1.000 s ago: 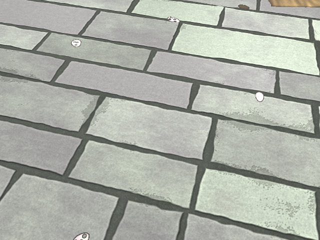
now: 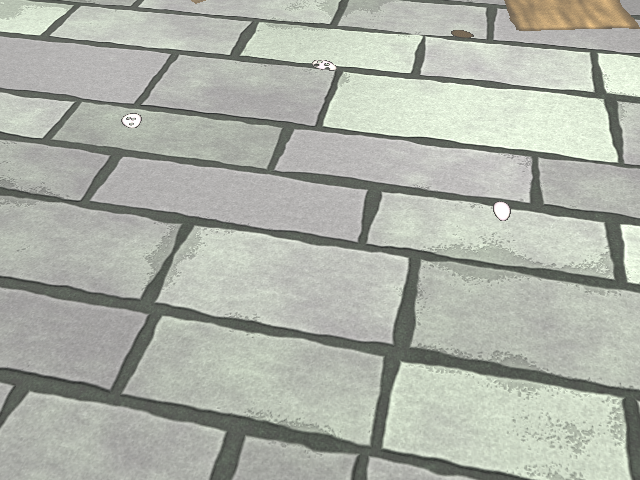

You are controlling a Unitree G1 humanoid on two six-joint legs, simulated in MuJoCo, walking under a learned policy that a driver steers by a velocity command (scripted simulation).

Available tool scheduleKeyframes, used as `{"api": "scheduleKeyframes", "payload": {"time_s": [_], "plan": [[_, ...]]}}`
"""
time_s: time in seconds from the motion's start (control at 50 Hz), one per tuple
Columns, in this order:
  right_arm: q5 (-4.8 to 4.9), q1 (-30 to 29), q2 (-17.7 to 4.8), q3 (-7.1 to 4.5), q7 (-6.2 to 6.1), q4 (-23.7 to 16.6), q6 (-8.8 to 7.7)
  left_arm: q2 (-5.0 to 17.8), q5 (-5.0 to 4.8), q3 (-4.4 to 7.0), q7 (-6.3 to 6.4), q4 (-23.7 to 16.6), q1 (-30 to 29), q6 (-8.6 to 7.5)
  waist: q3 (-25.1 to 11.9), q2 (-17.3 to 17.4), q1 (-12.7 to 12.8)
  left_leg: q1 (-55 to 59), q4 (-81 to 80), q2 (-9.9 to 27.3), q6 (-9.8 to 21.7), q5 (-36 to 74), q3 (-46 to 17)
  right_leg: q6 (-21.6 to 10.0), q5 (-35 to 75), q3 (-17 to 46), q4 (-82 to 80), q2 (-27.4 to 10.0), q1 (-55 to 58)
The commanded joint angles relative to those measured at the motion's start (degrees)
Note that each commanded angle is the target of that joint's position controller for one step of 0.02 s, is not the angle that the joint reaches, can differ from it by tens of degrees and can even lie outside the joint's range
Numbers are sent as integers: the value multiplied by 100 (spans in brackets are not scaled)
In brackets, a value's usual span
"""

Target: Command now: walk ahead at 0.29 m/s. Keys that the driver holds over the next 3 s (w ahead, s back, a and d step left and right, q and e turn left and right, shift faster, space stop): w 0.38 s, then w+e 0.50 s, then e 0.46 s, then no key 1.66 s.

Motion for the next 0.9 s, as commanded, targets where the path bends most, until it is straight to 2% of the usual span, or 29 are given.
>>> {"api": "scheduleKeyframes", "payload": {"time_s": [0.02,0.04,0.06,0.08,0.1,0.12,0.14,0.16,0.18,0.22,0.32,0.4,0.44,0.48,0.5,0.52,0.54,0.56,0.58,0.6,0.62,0.66,0.68,0.7,0.72,0.74,0.76,0.8,0.9], "plan": [[64,-503,-825,-137,58,-385,-115,272,-60,78,-89,-156,246,-283,1123,631,478,-1460,-1463,1066,856,-1269,-1341,-179,265,-240,-1057,56,543],[51,-590,-809,-129,71,-455,-127,390,-9,156,-87,74,799,-280,903,381,632,-1787,-846,697,690,-524,-885,-110,693,-163,-1263,157,1388],[-2,-775,-594,-61,92,-569,-180,788,27,288,-76,232,1651,-294,534,-656,940,-2363,1038,133,373,484,-97,-375,387,1260,-1973,-700,2247],[29,-726,-256,10,63,-794,-285,1467,30,409,-146,267,2345,-344,107,-2134,1009,-3518,2854,-494,155,-518,285,-1230,-367,3976,-3123,-2025,2966],[126,-836,-437,-31,80,-840,-371,1041,124,236,-163,189,1916,-436,337,-1373,707,-3963,3998,-180,286,-701,-381,-1395,-780,4629,-3300,-2363,2622],[172,-915,-476,-35,138,-864,-423,756,108,147,-164,-2,1385,-488,695,-866,503,-4296,4395,118,454,-169,-484,-1224,-648,3936,-3213,-2226,2354],[121,-908,-494,-48,167,-816,-456,625,108,81,-197,-142,1037,-500,705,-546,373,-4222,4290,345,548,402,-399,-1004,-222,3140,-3237,-1906,2161],[61,-962,-591,-110,168,-817,-473,593,111,43,-223,-217,857,-481,750,-426,273,-4144,3930,502,562,832,-328,-844,383,2572,-3291,-1708,2026],[13,-1019,-702,-174,186,-820,-453,432,136,-19,-220,-229,886,-441,697,-430,244,-3890,3635,598,536,1101,-231,-684,976,2020,-3351,-1451,1918],[1,-1116,-536,-170,247,-830,-378,417,156,-56,-161,-175,1210,-373,622,-558,266,-3697,3182,603,380,1310,3,-636,2024,1390,-3365,-1229,1909],[-18,-2439,-257,-24,303,-1344,-324,785,183,-15,8,-307,1363,-282,824,-514,458,-3452,1226,398,90,2210,312,-667,2502,777,-3622,-1101,1490],[28,-3084,-412,9,407,-1602,-342,834,76,42,26,-257,1647,-280,1026,-564,531,-3062,391,258,177,2553,333,-674,2494,676,-3684,-1285,1623],[30,-3172,-530,-12,458,-1716,-394,867,42,82,34,-269,1604,-246,1019,-564,394,-2979,85,210,289,2386,225,-616,2930,745,-3442,-1431,2009],[18,-2764,-800,-120,464,-1687,-453,1030,60,151,34,-359,1412,-201,640,-721,59,-2209,-63,-15,411,2057,298,-506,4376,759,-2810,-1475,2261],[24,-2139,-1009,-231,434,-1537,-465,1074,93,169,23,-412,1299,-166,192,-832,-291,-1309,-41,-204,513,1929,419,-414,5373,672,-2068,-1357,2191],[51,-1037,-1284,-379,376,-1235,-453,1010,142,138,6,-513,1147,-136,-487,-832,-817,201,20,-153,663,1939,340,-225,5422,506,-830,-1055,1611],[-62,29,-1805,-500,289,-1062,-422,724,253,31,-16,-716,1191,-144,-1489,-82,-1054,2118,129,1157,1000,1502,-1123,-32,3347,299,1103,-594,204],[-173,203,-1923,-481,366,-949,-405,-238,64,-178,-60,-683,2069,-252,-2555,1637,-487,3487,-979,2427,1792,-12,-3945,203,-728,644,2949,323,-1513],[-141,-142,-1296,-322,379,-1017,-427,470,-127,-4,-48,-682,1591,-354,-1883,1104,-599,2808,-1523,2195,1483,-388,-4021,113,-682,1178,3631,45,-1981],[-99,-703,-998,-233,365,-1088,-454,766,-210,98,-18,-901,999,-388,-928,776,-478,1897,-1575,2068,1178,-74,-2965,28,-144,980,3717,-222,-2305],[-104,-1178,-811,-170,379,-1136,-485,801,-144,140,49,-945,671,-371,-438,124,-286,911,-1708,1828,968,782,-2120,-9,392,901,3486,-515,-1995],[-238,-1426,-602,-137,405,-1037,-540,520,-47,199,59,-912,891,-253,-210,315,85,-80,-1920,1501,849,1735,-1028,-39,894,978,3065,-838,-1291],[-245,-1428,-569,-148,393,-967,-539,406,-85,219,38,-934,983,-160,-162,465,190,-244,-2100,1431,895,1606,-746,-56,936,919,2944,-864,-1206],[-237,-1441,-601,-158,369,-931,-552,381,-102,239,46,-986,923,-79,-33,379,237,-432,-2267,1423,962,1556,-551,-68,924,871,2899,-911,-1245],[-217,-1449,-702,-181,339,-904,-572,371,-98,251,50,-1121,716,-12,158,392,261,-563,-2388,1495,1034,1676,-399,-43,1017,868,2770,-959,-1449],[-204,-1356,-639,-170,309,-867,-581,465,-61,283,46,-1190,519,28,290,261,216,-534,-2363,1358,967,2053,-59,-49,1192,892,2671,-972,-1664],[-231,-1311,-842,-216,266,-833,-569,432,-37,288,39,-1328,352,49,332,350,259,-478,-2465,1474,1046,1947,-33,12,1461,917,2447,-967,-1923],[-256,-1173,-903,-236,182,-809,-534,539,-8,318,-11,-1487,-28,24,439,138,178,-265,-2529,1467,1043,2078,221,88,1995,986,1944,-928,-2304],[-217,-849,-1142,-274,50,-825,-416,406,55,218,-239,-1882,-1059,-67,673,-61,-130,196,-2404,1378,887,2770,1029,106,2831,360,357,-769,-2302]]}}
